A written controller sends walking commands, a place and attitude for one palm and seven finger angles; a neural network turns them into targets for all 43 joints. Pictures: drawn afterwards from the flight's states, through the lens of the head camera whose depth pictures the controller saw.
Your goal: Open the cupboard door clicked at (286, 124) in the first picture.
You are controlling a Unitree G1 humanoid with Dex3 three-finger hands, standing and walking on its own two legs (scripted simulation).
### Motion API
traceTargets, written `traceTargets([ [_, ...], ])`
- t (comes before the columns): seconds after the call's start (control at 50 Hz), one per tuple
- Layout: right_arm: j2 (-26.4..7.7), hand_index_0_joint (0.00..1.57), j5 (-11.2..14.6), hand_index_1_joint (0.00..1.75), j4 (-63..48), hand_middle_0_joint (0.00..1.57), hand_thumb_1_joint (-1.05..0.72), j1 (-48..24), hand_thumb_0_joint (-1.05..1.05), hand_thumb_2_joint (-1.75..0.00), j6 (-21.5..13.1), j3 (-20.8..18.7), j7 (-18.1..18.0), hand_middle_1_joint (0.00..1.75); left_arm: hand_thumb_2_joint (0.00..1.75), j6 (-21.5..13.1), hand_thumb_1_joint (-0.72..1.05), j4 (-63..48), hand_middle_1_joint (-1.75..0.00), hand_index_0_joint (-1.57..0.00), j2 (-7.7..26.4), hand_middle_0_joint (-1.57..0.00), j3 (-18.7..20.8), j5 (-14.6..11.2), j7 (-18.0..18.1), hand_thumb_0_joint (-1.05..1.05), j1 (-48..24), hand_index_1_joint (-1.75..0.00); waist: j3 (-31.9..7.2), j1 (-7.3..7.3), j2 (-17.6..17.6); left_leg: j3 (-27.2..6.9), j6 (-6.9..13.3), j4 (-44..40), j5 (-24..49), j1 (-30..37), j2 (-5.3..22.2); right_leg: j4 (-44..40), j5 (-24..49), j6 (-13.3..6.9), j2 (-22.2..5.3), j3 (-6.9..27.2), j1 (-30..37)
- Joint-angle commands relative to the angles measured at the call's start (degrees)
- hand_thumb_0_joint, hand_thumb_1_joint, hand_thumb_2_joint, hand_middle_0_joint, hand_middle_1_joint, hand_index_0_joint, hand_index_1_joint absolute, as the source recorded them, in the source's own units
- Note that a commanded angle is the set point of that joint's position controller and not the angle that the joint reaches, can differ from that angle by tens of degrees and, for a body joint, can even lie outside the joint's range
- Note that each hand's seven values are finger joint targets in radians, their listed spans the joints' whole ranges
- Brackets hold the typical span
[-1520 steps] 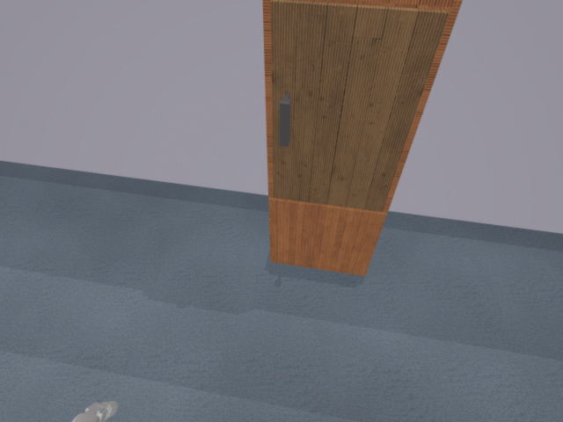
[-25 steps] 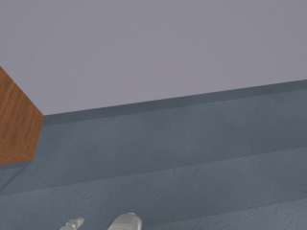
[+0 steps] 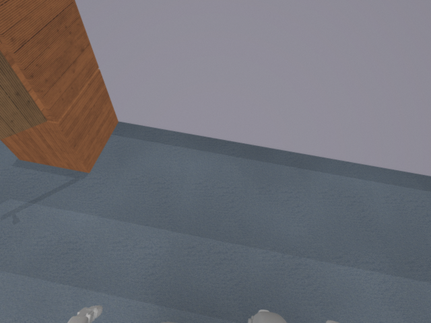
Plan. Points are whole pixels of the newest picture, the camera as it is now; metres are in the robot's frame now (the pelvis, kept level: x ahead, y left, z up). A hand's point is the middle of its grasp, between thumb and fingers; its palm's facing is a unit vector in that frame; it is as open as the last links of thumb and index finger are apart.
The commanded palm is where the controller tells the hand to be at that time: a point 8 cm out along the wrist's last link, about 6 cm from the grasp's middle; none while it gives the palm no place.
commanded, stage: turn to face it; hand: left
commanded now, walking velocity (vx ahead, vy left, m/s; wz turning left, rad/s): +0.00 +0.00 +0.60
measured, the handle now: out of the picture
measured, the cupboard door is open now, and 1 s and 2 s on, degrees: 49 49 49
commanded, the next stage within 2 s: take the last steps up to it in 1.08 s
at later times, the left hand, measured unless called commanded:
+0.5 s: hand out of the picture +0.00 +0.20 -0.19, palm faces +0.35 -0.91 -0.21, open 7.4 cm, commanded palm none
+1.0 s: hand out of the picture +0.02 +0.16 -0.15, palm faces +0.56 -0.79 -0.27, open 7.4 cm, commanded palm none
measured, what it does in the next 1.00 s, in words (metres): steps on the spot, turning left: right foot, then left foot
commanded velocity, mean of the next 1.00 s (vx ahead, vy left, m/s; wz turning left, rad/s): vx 0.00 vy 0.00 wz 0.52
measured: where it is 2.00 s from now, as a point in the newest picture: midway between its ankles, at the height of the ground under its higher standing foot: outside the picture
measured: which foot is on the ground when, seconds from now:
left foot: down 0.00-0.12, up 0.14-0.44, down 0.46-0.84, up 0.86-1.00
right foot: up 0.00-0.10, down 0.12-0.46, up 0.48-0.82, down 0.84-1.00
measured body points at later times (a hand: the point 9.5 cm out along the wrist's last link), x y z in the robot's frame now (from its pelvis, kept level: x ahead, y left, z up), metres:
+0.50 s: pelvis +0.02 -0.02 -0.02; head +0.06 +0.02 +0.43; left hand -0.01 +0.24 -0.17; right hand +0.22 -0.23 -0.14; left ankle +0.00 +0.09 -0.74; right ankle +0.01 -0.16 -0.72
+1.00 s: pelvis +0.06 -0.05 +0.00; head +0.10 -0.04 +0.45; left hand -0.01 +0.20 -0.13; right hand +0.27 -0.23 -0.15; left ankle -0.04 +0.04 -0.66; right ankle +0.11 -0.15 -0.74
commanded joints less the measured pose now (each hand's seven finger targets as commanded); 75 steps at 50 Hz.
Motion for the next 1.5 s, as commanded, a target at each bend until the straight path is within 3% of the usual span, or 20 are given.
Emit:
traceTargets([
  [0.0,-13.27,0.20,-0.28,0.30,-3.97,0.20,-0.90,0.13,0.00,-0.90,-0.64,-3.93,-0.76,0.30,0.90,-1.90,0.90,-5.07,-0.30,-0.20,3.02,-0.20,0.57,-0.40,0.54,0.00,0.67,-0.30,-7.36,-1.03,11.95,-14.96,7.68,-7.34,14.32,2.38,11.99,-10.70,0.24,-0.48,2.93,-2.06,6.63],
  [0.06,-11.53,0.20,0.61,0.30,-5.15,0.20,-0.90,-2.39,0.00,-0.90,-0.47,-3.98,-0.61,0.30,0.90,-3.08,0.90,-3.69,-0.30,-0.20,5.43,-0.20,1.43,-0.45,1.01,0.00,7.29,-0.30,-9.32,2.74,5.68,-13.51,3.42,0.55,8.60,-6.98,7.00,-30.16,11.21,-1.42,1.09,-0.09,23.06],
  [0.1,-7.31,0.20,0.93,0.30,-6.95,0.20,-0.90,-3.32,0.00,-0.90,-0.54,-3.47,0.03,0.30,0.90,-3.70,0.90,-4.04,-0.30,-0.20,13.44,-0.20,2.67,0.75,1.81,0.00,8.73,-0.30,-8.46,3.96,-16.32,1.27,-3.25,27.53,-22.36,-18.73,-3.21,-39.33,17.00,-12.40,-24.67,23.53,24.47],
  [0.2,-6.61,0.20,0.53,0.30,-3.68,0.20,-0.90,-1.20,0.00,-0.90,0.88,-3.16,1.30,0.30,0.90,-3.81,0.90,-5.77,-0.30,-0.20,5.78,-0.20,0.54,0.14,2.01,0.00,0.57,-0.30,-5.54,-0.97,-12.82,2.82,-4.80,36.95,-12.38,-16.46,2.64,-32.83,34.58,-11.34,-13.79,1.07,20.45],
  [0.32,-4.20,0.20,0.92,0.30,-4.70,0.20,-0.90,-5.86,0.00,-0.90,0.35,-1.84,1.87,0.30,0.90,-3.75,0.90,-3.42,-0.30,-0.20,9.31,-0.20,1.76,0.67,1.85,0.00,6.74,-0.30,-6.33,2.46,-10.36,8.87,-4.49,16.22,-12.24,-9.57,1.57,-28.13,42.27,-10.92,-15.99,-2.97,24.84],
  [0.4,-6.79,0.20,0.58,0.30,-3.37,0.20,-0.90,0.87,0.00,-0.90,-0.48,-2.43,1.61,0.30,0.90,-3.37,0.90,-3.47,-0.30,-0.20,9.40,-0.20,2.06,-0.17,1.19,0.00,5.04,-0.30,-9.27,-1.71,-5.99,9.17,-2.60,-1.31,2.10,5.75,0.68,-16.77,35.61,-5.94,-14.61,-8.09,17.59],
  [0.44,-18.28,0.20,-0.04,0.30,-2.20,0.20,-0.90,9.73,0.00,-0.90,-1.09,-5.28,0.63,0.30,0.90,-2.77,0.90,-7.23,-0.30,-0.20,2.74,-0.20,0.38,-0.79,0.65,0.00,1.84,-0.30,-13.08,-6.63,20.58,-23.30,10.64,-7.51,35.51,19.95,24.43,7.53,-14.96,1.21,-2.39,-9.16,-7.44],
  [0.46,-18.60,0.20,0.19,0.30,-0.79,0.20,-0.90,11.96,0.00,-0.90,-0.76,-5.10,0.08,0.30,0.90,-2.07,0.90,-8.02,-0.30,-0.20,4.63,-0.20,0.39,-0.21,1.02,0.00,-1.15,-0.30,-14.22,-6.95,14.00,-22.58,14.27,-6.28,35.79,19.14,26.16,13.22,-14.84,-0.25,-2.87,-1.31,-8.54],
  [0.56,-12.24,0.20,-0.09,0.30,-3.74,0.20,-0.90,1.04,0.00,-0.90,-1.47,-2.98,-1.30,0.30,0.90,-1.46,0.90,-4.58,-0.30,-0.20,3.85,-0.20,0.98,0.01,0.48,0.00,0.38,-0.30,-7.35,-1.37,10.96,-11.71,8.18,-8.77,19.05,7.18,14.21,12.02,-0.17,-0.14,-1.87,0.50,-5.53],
  [0.78,-12.15,0.20,0.37,0.30,-3.92,0.20,-0.90,-1.16,0.00,-0.90,-0.60,-3.69,-0.76,0.30,0.90,-2.75,0.90,-4.00,-0.30,-0.20,3.86,-0.20,0.61,-0.55,0.88,0.00,5.14,-0.30,-9.74,1.46,9.26,-13.63,5.31,-1.65,17.14,-1.15,9.29,-24.28,9.83,-0.94,3.65,-2.34,17.77],
  [0.8,-9.88,0.20,0.81,0.30,-4.51,0.20,-0.90,-1.38,0.00,-0.90,-0.62,-3.48,-0.54,0.30,0.90,-3.39,0.90,-3.53,-0.30,-0.20,6.40,-0.20,1.30,-0.26,1.28,0.00,7.78,-0.30,-10.40,2.78,3.45,-11.30,2.41,3.84,8.74,-8.16,5.72,-32.11,12.07,-2.24,-1.92,3.13,26.13],
  [0.82,-5.95,0.20,1.21,0.30,-5.55,0.20,-0.90,-1.21,0.00,-0.90,-0.74,-2.90,-0.23,0.30,0.90,-3.91,0.90,-3.18,-0.30,-0.20,11.72,-0.20,2.42,0.71,1.71,0.00,9.15,-0.30,-10.44,3.41,-14.00,-0.18,-2.48,16.72,-10.64,-16.85,-2.99,-36.72,17.21,-7.97,-17.29,18.72,29.77],
  [0.84,-7.74,0.20,0.77,0.30,-6.05,0.20,-0.90,-2.51,0.00,-0.90,-0.43,-3.18,-0.04,0.30,0.90,-3.82,0.90,-3.51,-0.30,-0.20,12.88,-0.20,2.11,0.59,1.86,0.00,8.77,-0.30,-8.44,3.60,-14.84,0.20,-2.78,30.54,-23.11,-16.35,-2.21,-37.61,22.59,-13.78,-24.83,22.71,21.73],
  [0.92,-6.65,0.20,0.28,0.30,-2.55,0.20,-0.90,-0.31,0.00,-0.90,1.01,-3.08,0.81,0.30,0.90,-3.97,0.90,-4.69,-0.30,-0.20,5.77,-0.20,0.22,-0.02,1.78,0.00,1.59,-0.30,-3.67,-0.88,-12.45,0.65,-3.91,41.11,-11.31,-16.32,1.59,-34.66,29.21,-11.35,-13.39,5.58,17.24],
  [1.12,-3.17,0.20,0.99,0.30,-0.97,0.20,-0.90,-2.53,0.00,-0.90,-0.62,-0.72,0.39,0.30,0.90,-4.19,0.90,0.47,-0.30,-0.20,7.88,-0.20,1.09,0.41,1.73,0.00,9.23,-0.30,-7.64,1.35,-10.65,8.06,-3.06,5.58,-7.33,-1.79,-0.58,-25.84,46.58,-10.33,-13.06,-0.46,24.12],
  [1.16,-6.20,0.20,0.63,0.30,0.93,0.20,-0.90,2.62,0.00,-0.90,-1.56,-1.23,0.04,0.30,0.90,-3.91,0.90,0.36,-0.30,-0.20,6.23,-0.20,0.78,-0.60,1.46,0.00,7.21,-0.30,-9.48,-1.89,-4.39,4.86,-1.23,-5.99,8.37,11.96,2.82,-18.30,35.53,-5.81,-10.27,-3.86,15.14],
  [1.2,-14.49,0.20,-0.19,0.30,1.40,0.20,-0.90,7.46,0.00,-0.90,-1.45,-2.97,-0.81,0.30,0.90,-3.09,0.90,-2.19,-0.30,-0.20,1.08,-0.20,-0.66,-0.86,1.13,0.00,5.03,-0.30,-11.82,-4.03,19.03,-18.18,11.47,-9.23,26.94,17.93,22.72,0.07,-13.81,-1.09,-1.01,-5.71,-1.52],
  [1.22,-14.44,0.20,-0.57,0.30,1.60,0.20,-0.90,7.76,0.00,-0.90,-0.94,-2.69,-0.96,0.30,0.90,-2.58,0.90,-2.86,-0.30,-0.20,2.62,-0.20,-0.23,-0.19,1.06,0.00,2.57,-0.30,-8.92,-4.57,14.10,-17.39,13.98,-10.57,12.86,13.47,23.28,6.39,-13.83,-2.23,-1.15,-2.79,-2.69],
  [1.32,-9.10,0.20,-0.11,0.30,1.16,0.20,-0.90,4.95,0.00,-0.90,-3.18,-1.10,-1.73,0.30,0.90,-3.11,0.90,0.69,-0.30,-0.20,1.35,-0.20,0.11,0.45,-0.95,0.00,2.35,-0.30,-4.55,-1.08,8.97,-11.29,10.19,-13.93,3.23,10.79,14.16,8.93,-0.24,-2.82,-1.18,-1.79,-6.81],
  [1.48,-8.26,0.20,-0.14,0.30,3.81,0.20,-0.90,9.73,0.00,-0.90,-3.78,-1.22,-1.18,0.30,0.90,-4.13,0.90,-0.76,-0.30,-0.20,0.04,-0.20,-0.44,0.42,-1.31,0.00,-1.98,-0.30,-1.96,-1.86,9.15,-10.32,10.99,-15.38,-1.57,8.35,12.32,-9.96,1.11,-2.87,0.60,-5.32,0.43],
])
